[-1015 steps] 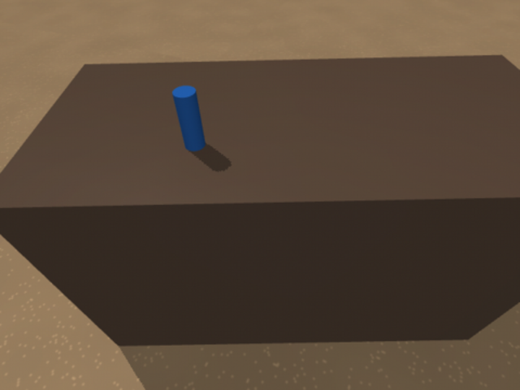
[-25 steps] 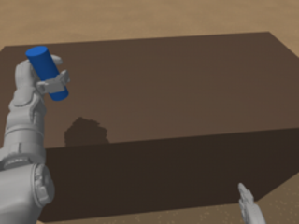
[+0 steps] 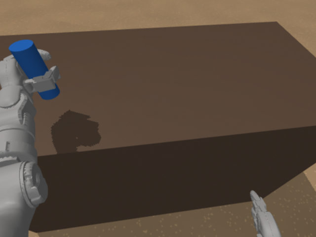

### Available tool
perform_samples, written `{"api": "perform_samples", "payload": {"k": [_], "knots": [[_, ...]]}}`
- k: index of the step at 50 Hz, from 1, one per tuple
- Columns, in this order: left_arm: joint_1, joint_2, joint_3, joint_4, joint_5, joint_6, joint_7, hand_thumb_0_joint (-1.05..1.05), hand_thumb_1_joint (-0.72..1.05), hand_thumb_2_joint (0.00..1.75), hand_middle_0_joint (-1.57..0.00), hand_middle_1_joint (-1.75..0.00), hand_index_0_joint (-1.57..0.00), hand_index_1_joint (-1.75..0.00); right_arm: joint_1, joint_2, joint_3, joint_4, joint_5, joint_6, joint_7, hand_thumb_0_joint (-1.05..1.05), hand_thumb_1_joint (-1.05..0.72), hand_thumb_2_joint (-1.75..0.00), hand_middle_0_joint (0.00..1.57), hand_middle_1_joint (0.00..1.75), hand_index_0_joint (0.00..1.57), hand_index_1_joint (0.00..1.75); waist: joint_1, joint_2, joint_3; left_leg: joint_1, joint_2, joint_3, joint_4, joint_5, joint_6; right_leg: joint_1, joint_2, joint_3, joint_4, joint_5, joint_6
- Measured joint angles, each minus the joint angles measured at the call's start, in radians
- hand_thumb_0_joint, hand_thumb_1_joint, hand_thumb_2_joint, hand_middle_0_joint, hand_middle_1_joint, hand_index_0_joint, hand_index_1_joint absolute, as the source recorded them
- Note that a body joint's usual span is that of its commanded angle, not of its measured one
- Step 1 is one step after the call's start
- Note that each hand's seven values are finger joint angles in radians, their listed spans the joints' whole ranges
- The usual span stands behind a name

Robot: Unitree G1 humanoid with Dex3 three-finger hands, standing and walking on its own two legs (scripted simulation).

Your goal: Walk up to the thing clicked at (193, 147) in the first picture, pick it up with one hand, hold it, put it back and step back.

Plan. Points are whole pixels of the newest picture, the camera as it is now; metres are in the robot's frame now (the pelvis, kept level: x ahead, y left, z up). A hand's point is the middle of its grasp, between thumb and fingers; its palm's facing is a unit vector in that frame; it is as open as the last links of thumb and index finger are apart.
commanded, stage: lower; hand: left
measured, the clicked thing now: (37, 72) +0.49 +0.24 +0.18
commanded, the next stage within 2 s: loosen in 0.84 s
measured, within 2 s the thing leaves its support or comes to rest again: rests again in 0.68 s
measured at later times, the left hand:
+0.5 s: hand (54, 85) +0.51 +0.23 +0.12, palm faces +0.23 -0.97 +0.01, open 6.1 cm
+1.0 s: hand (56, 90) +0.51 +0.24 +0.10, palm faces +0.24 -0.97 +0.00, open 6.1 cm
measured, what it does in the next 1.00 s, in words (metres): stands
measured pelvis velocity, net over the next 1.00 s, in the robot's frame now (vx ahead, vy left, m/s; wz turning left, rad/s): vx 0.01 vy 0.00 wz -0.01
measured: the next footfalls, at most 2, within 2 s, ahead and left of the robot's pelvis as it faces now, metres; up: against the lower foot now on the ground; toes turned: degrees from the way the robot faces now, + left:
none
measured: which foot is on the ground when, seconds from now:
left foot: down 0.00-1.00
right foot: down 0.00-1.00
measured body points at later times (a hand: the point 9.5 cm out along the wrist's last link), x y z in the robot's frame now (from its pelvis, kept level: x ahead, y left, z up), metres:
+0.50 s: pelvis +0.01 +0.00 -0.02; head +0.08 +0.02 +0.43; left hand +0.49 +0.28 +0.12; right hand +0.16 -0.25 -0.08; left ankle +0.01 +0.11 -0.73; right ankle -0.01 -0.13 -0.73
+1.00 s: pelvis +0.01 +0.00 -0.03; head +0.09 +0.02 +0.41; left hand +0.49 +0.29 +0.10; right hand +0.15 -0.25 -0.08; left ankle +0.01 +0.11 -0.73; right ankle -0.01 -0.13 -0.73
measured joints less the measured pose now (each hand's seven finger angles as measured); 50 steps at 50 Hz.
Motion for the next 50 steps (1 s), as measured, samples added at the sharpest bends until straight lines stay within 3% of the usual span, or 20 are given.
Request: {"api": "perform_samples", "payload": {"k": [23, 50], "knots": [[0.035, 0.008, 0.028, 0.005, 0.014, -0.084, -0.017, 0.00, 0.02, 1.20, -0.96, -1.16, -0.98, -1.15, 0.023, 0.007, 0.020, -0.113, -0.018, 0.057, 0.023, -0.01, 0.52, -0.06, 0.05, 0.05, 0.05, 0.05, -0.025, -0.006, -0.026, -0.150, 0.008, -0.005, 0.146, -0.077, 0.003, -0.145, 0.008, -0.004, 0.135, -0.071, 0.003], [0.037, 0.007, 0.036, 0.003, 0.018, -0.128, -0.023, 0.00, 0.02, 1.19, -0.96, -1.16, -0.98, -1.15, 0.076, 0.005, 0.022, -0.240, -0.031, 0.102, 0.044, -0.01, 0.52, -0.06, 0.05, 0.05, 0.05, 0.05, -0.022, -0.004, -0.035, -0.244, 0.009, -0.010, 0.243, -0.119, 0.005, -0.240, 0.008, -0.007, 0.235, -0.116, 0.004]]}}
